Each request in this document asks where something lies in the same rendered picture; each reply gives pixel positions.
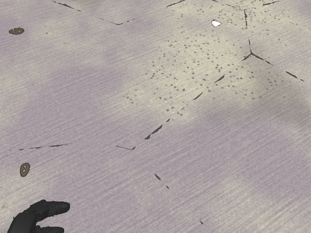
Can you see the left robot hand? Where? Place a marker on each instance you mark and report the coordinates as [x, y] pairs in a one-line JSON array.
[[25, 222]]

